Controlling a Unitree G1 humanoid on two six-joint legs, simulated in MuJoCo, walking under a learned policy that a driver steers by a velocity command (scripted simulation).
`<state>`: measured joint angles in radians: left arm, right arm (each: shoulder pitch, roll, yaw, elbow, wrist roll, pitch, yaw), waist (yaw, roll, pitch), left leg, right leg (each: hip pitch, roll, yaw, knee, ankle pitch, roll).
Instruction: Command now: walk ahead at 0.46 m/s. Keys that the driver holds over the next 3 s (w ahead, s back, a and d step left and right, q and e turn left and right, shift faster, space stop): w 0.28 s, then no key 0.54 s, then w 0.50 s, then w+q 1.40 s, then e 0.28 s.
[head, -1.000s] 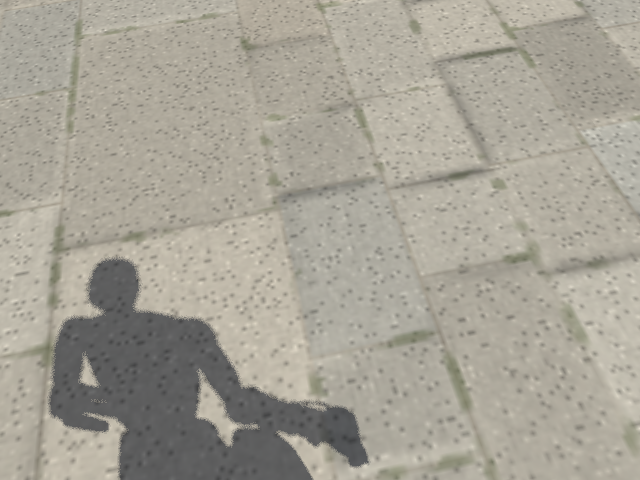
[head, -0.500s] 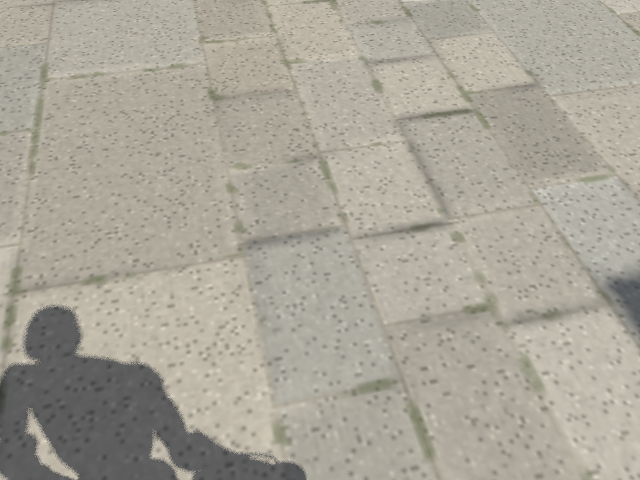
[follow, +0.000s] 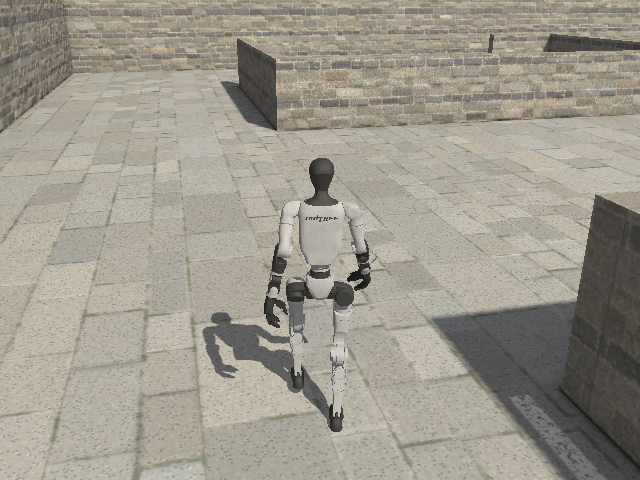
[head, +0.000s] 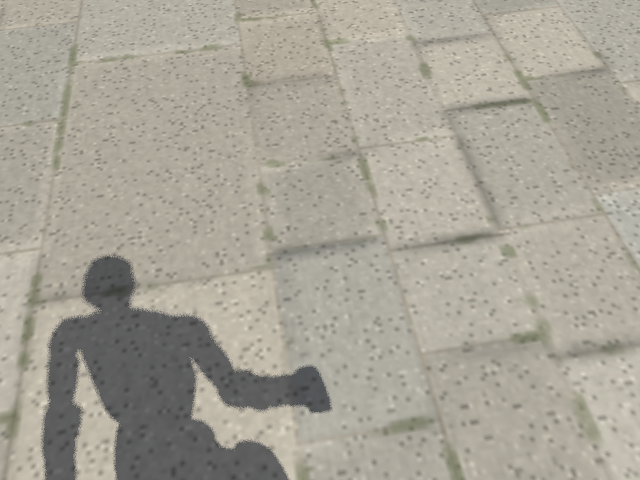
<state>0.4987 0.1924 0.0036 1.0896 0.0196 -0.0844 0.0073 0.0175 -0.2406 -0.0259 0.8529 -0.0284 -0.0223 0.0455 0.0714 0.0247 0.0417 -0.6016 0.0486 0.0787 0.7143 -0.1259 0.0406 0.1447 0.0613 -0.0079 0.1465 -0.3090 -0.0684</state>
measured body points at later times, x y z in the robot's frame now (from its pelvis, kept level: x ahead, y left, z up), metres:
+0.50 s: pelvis +0.27 +0.03 +0.01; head +0.30 +0.03 +0.45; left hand +0.40 +0.26 -0.13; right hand +0.21 -0.20 -0.14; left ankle +0.20 +0.09 -0.74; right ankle +0.42 -0.09 -0.70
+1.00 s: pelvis +0.37 +0.02 +0.00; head +0.35 +0.03 +0.45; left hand +0.40 +0.26 -0.15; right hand +0.34 -0.21 -0.15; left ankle +0.34 +0.12 -0.74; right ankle +0.41 -0.06 -0.72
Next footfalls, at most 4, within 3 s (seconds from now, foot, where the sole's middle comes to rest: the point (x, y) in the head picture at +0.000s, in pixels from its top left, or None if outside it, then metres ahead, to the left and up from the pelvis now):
0.10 left None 0.24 0.09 -0.77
0.58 right None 0.46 -0.06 -0.77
0.92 left None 0.38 0.13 -0.77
1.30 right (414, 446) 0.54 -0.10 -0.77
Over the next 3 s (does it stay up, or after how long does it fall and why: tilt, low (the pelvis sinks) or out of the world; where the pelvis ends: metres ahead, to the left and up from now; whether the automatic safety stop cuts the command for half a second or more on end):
stays up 1.22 0.30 0.00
